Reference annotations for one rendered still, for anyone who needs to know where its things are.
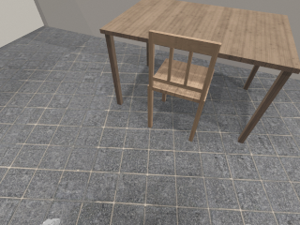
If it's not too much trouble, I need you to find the table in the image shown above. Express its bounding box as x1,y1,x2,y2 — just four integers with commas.
99,0,300,143

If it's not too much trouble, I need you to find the chair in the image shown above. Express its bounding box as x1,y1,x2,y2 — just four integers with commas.
147,30,222,142

